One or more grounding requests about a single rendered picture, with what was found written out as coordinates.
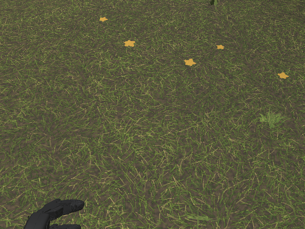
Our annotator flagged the robot left hand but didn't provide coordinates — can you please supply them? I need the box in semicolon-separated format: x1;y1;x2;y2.
23;198;85;229

